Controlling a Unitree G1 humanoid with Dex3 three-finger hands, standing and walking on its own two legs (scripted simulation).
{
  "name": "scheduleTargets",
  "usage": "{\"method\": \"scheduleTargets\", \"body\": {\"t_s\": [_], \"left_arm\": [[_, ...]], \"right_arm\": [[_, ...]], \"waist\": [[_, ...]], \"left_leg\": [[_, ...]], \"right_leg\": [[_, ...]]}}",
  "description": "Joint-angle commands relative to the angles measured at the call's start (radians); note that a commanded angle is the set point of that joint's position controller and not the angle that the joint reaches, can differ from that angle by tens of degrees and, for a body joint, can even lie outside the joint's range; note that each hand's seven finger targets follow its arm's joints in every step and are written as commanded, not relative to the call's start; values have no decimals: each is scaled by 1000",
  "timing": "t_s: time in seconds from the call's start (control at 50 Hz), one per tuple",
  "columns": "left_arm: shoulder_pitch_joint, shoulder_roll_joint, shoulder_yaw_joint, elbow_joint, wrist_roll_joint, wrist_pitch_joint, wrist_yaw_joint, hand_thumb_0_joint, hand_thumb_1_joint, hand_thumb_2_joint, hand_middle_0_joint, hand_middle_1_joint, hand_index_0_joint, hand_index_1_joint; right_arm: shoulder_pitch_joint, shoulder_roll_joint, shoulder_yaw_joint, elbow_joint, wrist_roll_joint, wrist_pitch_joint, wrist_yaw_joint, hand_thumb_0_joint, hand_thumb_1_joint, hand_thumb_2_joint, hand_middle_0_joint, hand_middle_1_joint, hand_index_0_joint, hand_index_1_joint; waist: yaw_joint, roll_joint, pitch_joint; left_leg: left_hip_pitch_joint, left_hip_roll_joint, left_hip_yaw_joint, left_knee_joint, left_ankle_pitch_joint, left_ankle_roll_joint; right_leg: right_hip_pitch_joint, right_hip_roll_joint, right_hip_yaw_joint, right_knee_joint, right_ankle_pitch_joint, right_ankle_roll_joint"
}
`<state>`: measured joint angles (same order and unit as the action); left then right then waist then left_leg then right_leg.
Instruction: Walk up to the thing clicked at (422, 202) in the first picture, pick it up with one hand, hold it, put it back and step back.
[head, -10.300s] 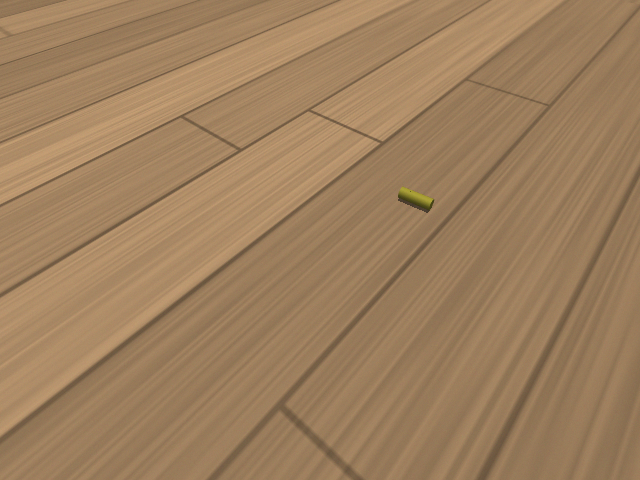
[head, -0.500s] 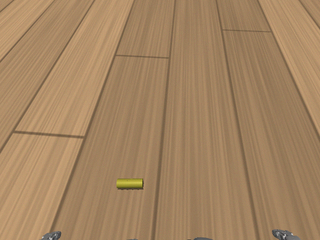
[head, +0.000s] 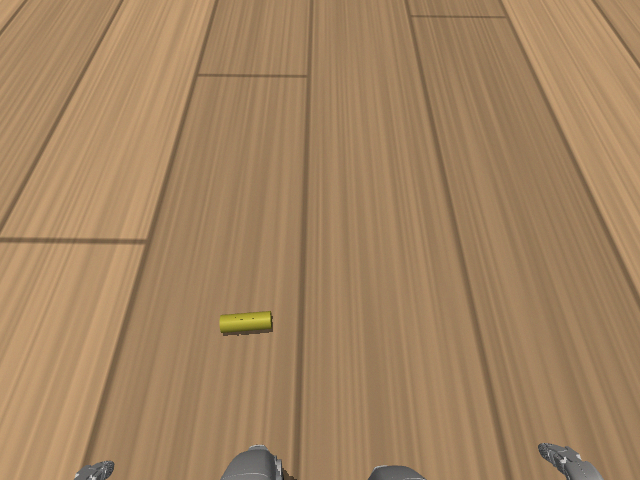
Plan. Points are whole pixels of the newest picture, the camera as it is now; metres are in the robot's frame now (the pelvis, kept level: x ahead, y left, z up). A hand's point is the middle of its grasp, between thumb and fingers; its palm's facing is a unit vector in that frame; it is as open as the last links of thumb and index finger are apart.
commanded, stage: walk up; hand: left
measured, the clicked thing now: (246, 321) +0.57 +0.22 -0.72
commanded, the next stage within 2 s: stand in 1.68 s
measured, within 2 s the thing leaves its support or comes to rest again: neither
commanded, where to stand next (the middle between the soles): +0.18 -0.03 m, yaw +3 degrees
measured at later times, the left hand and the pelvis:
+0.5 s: hand out of the picture -0.02 +0.25 -0.14, palm faces +0.06 -0.93 -0.37, open 7.4 cm; pelvis -0.13 -0.02 +0.01, yaw +2 degrees
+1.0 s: hand out of the picture -0.15 +0.24 -0.13, palm faces +0.08 -0.91 -0.41, open 7.4 cm; pelvis -0.21 -0.04 +0.01, yaw +3 degrees
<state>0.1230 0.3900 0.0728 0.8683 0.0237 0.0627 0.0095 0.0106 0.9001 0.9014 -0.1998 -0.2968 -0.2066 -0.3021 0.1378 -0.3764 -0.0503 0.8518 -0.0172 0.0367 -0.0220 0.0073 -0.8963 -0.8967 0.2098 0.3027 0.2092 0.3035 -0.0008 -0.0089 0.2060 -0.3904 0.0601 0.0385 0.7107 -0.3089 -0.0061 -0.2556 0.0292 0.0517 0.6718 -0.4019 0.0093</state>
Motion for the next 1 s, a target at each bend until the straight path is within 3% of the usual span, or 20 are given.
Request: {"method": "scheduleTargets", "body": {"t_s": [0.0,0.02,0.1,0.2,0.26,0.3,0.34,0.42,0.54,0.6,0.62,0.64,0.66,0.68,0.74,0.82,0.9,0.94,0.96,0.98], "left_arm": [[68,305,95,-76,11,-43,8,0,900,900,-200,-300,-200,-300],[36,346,97,-99,17,-49,6,0,900,900,-200,-300,-200,-300],[-46,216,68,-149,14,-42,19,0,900,900,-200,-300,-200,-300],[62,199,67,-169,19,-26,29,0,900,900,-200,-300,-200,-300],[27,213,65,-190,1,-17,23,0,900,900,-200,-300,-200,-300],[4,186,46,-209,-7,-7,14,0,900,900,-200,-300,-200,-300],[-43,187,58,-212,-5,-5,29,0,900,900,-200,-300,-200,-300],[49,192,70,-143,-11,-4,21,0,900,900,-200,-300,-200,-300],[53,168,53,-106,-2,-46,-9,0,900,900,-200,-300,-200,-300],[182,147,55,-14,1,-72,0,0,900,900,-200,-300,-200,-300],[207,180,68,5,11,-82,5,0,900,900,-200,-300,-200,-300],[186,254,87,-6,27,-92,8,0,900,900,-200,-300,-200,-300],[112,349,102,-44,22,-89,7,0,900,900,-200,-300,-200,-300],[47,357,98,-67,24,-92,7,0,900,900,-200,-300,-200,-300],[-22,258,80,-65,18,-102,13,0,900,900,-200,-300,-200,-300],[81,245,78,-36,20,-111,8,0,900,900,-200,-300,-200,-300],[34,247,61,-44,6,-94,0,0,900,900,-200,-300,-200,-300],[41,166,25,-43,-6,-85,-2,0,900,900,-200,-300,-200,-300],[10,137,17,-34,-24,-83,-3,0,900,900,-200,-300,-200,-300],[13,197,40,-10,-19,-82,4,0,900,900,-200,-300,-200,-300]], "right_arm": [[-43,-177,-41,-104,26,-8,-14,0,-900,-900,200,300,200,300],[-66,-196,-55,-92,23,3,-33,0,-900,-900,200,300,200,300],[32,-209,-44,-46,31,-9,-33,0,-900,-900,200,300,200,300],[15,-191,-37,-74,10,-25,-32,0,-900,-900,200,300,200,300],[89,-179,-45,-55,-4,-35,-24,0,-900,-900,200,300,200,300],[104,-229,-66,-49,-19,-42,-21,0,-900,-900,200,300,200,300],[65,-389,-103,-86,-17,-39,-7,0,-900,-900,200,300,200,300],[-51,-255,-67,-101,-16,-40,-24,0,-900,-900,200,300,200,300],[18,-253,-69,-94,-27,-37,-1,0,-900,-900,200,300,200,300],[-26,-268,-68,-96,-22,-13,10,0,-900,-900,200,300,200,300],[-8,-226,-52,-91,-14,-8,11,0,-900,-900,200,300,200,300],[17,-160,-32,-103,-2,-8,14,0,-900,-900,200,300,200,300],[-36,-173,-40,-112,3,-6,2,0,-900,-900,200,300,200,300],[-52,-233,-61,-89,6,-3,0,0,-900,-900,200,300,200,300],[47,-211,-51,-28,17,-16,3,0,-900,-900,200,300,200,300],[19,-196,-42,-19,-5,-33,18,0,-900,-900,200,300,200,300],[83,-177,-48,22,-7,-55,26,0,-900,-900,200,300,200,300],[119,-215,-66,41,-21,-69,19,0,-900,-900,200,300,200,300],[66,-273,-67,26,-19,-73,18,0,-900,-900,200,300,200,300],[35,-303,-71,19,-16,-74,24,0,-900,-900,200,300,200,300]], "waist": [[35,-180,-265],[59,-254,-248],[4,-134,-219],[63,-180,-256],[17,-172,-311],[1,-56,-307],[-56,253,-293],[43,105,-188],[-31,199,-235],[36,208,-247],[43,125,-252],[26,-70,-209],[58,-160,-179],[50,-132,-109],[-6,-107,-107],[62,-162,-139],[13,-161,-183],[-7,-8,-225],[4,143,-209],[6,121,-178]], "left_leg": [[-84,-102,-85,192,-18,25],[-66,-128,-148,439,-371,15],[-84,-154,-184,538,-240,0],[-109,-111,-100,176,-247,-17],[27,-88,-35,-152,-74,10],[220,20,-180,-308,263,59],[190,395,-584,-346,569,315],[132,220,-278,-275,531,237],[245,157,-231,-285,79,226],[104,130,-183,-184,65,180],[29,87,-155,-76,38,133],[-162,-36,-148,57,-137,59],[-101,-89,-187,178,-281,12],[-41,-76,-252,317,-265,-3],[-59,-101,-213,350,-150,-2],[-98,-73,-155,114,-192,-12],[161,-85,-47,-250,-74,13],[335,16,-259,-371,-17,53],[223,180,-521,-440,-164,147],[84,235,-545,-448,-219,225]], "right_leg": [[125,-289,350,-251,553,-198],[-5,-434,481,-271,690,-333],[30,-251,180,-156,778,-237],[243,-239,176,-90,828,-236],[244,-232,170,1,780,-197],[2,-161,139,76,478,-103],[-187,67,67,438,-281,-26],[-230,68,150,653,-130,-17],[-113,4,6,115,-119,18],[123,13,-86,-244,64,-21],[199,-6,-16,-308,89,-33],[212,-167,301,-356,-67,-85],[-70,-400,519,-423,-196,-233],[-203,-432,565,-438,-201,-285],[-96,-282,268,-321,68,-203],[98,-252,238,-291,49,-181],[24,-247,167,-212,166,-162],[-112,-150,70,-54,162,-74],[-142,-25,-33,33,-59,-22],[-43,-44,-12,103,-162,-24]]}}
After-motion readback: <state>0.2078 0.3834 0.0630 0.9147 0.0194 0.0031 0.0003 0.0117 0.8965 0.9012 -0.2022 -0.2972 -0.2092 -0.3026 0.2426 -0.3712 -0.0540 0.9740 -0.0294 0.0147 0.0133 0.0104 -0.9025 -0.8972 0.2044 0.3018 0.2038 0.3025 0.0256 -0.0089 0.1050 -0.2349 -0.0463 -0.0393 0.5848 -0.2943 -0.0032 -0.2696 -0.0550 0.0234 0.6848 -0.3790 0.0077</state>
